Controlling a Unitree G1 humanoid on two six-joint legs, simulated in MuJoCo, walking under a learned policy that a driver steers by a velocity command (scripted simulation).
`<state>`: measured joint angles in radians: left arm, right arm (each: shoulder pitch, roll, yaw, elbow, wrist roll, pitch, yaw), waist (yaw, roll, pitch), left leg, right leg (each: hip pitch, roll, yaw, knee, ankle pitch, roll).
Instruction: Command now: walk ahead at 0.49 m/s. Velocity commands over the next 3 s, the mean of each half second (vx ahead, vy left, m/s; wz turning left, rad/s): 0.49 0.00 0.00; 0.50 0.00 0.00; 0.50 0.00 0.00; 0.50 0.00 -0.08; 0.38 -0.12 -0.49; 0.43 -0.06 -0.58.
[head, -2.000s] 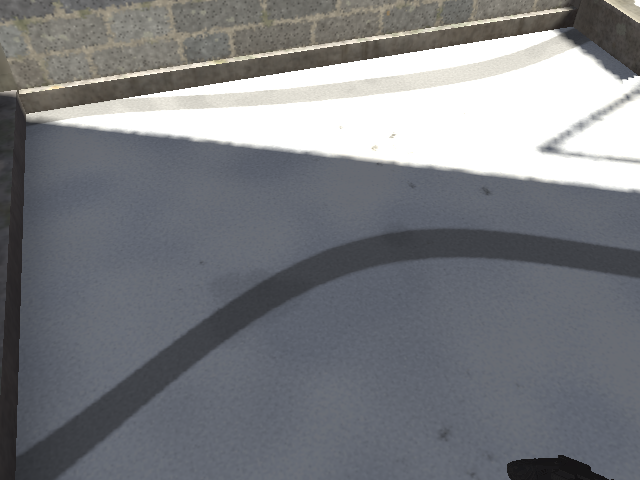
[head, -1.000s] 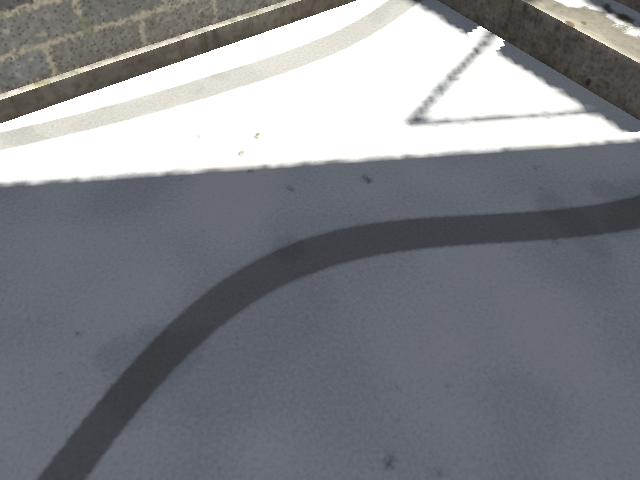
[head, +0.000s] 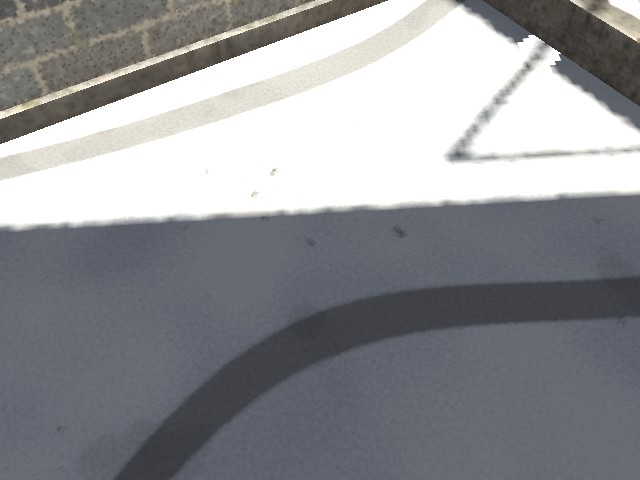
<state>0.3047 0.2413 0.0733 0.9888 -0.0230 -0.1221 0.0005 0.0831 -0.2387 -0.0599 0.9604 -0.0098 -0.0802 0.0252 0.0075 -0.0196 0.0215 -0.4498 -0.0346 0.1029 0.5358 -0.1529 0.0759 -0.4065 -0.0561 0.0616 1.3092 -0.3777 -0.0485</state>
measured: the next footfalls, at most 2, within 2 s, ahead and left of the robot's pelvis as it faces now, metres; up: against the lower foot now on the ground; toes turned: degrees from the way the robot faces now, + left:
right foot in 0.44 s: +0.42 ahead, -0.14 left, +0.00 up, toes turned -3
left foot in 0.98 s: +0.72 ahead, +0.10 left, +0.00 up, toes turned +3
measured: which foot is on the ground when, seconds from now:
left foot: down 0.00-0.46, up 0.48-0.96, down 0.98-1.00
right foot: up 0.00-0.42, down 0.44-1.00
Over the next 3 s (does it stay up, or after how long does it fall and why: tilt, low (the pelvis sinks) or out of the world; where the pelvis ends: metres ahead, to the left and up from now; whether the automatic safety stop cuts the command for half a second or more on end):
stays up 1.53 -0.22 0.01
